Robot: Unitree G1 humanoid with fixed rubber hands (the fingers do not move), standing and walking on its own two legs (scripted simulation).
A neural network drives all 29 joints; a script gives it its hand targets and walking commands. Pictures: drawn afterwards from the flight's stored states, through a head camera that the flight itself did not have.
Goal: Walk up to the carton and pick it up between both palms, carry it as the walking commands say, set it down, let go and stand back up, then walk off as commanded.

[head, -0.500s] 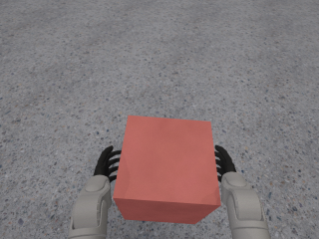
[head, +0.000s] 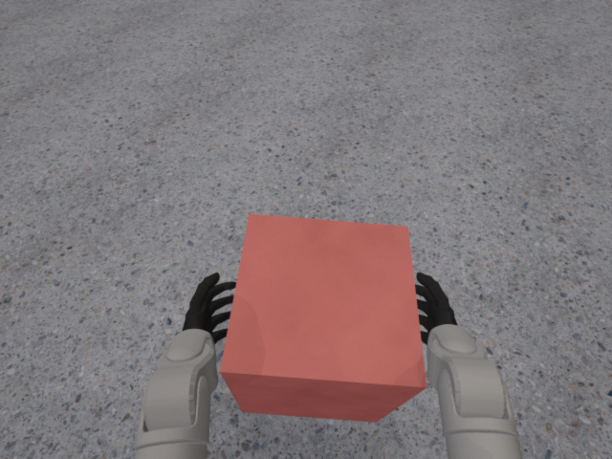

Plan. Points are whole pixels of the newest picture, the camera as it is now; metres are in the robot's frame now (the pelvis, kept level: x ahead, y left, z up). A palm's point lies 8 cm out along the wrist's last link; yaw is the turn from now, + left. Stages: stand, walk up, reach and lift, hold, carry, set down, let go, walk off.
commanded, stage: carry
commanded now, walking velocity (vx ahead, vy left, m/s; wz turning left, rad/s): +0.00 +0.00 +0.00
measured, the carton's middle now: (318, 327) +0.31 +0.01 -0.03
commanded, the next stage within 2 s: none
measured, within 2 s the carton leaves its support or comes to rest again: neither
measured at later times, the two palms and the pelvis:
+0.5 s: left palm (256, 202) +0.50 +0.12 +0.03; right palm (440, 203) +0.50 -0.18 +0.02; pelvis +0.23 -0.03 +0.01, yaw +3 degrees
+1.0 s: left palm (284, 119) +0.74 +0.09 +0.02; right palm (429, 110) +0.76 -0.21 +0.03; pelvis +0.48 -0.07 +0.00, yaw +2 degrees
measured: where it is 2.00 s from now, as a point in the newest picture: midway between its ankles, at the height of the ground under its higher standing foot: (348, 258)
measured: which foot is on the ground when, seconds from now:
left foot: down 0.00-0.00, up 0.02-0.16, down 0.18-0.40, up 0.42-0.54, down 0.56-0.78, up 0.80-0.96, down 0.98-1.00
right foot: down 0.00-0.22, up 0.24-0.34, down 0.36-0.58, up 0.60-0.74, down 0.76-1.00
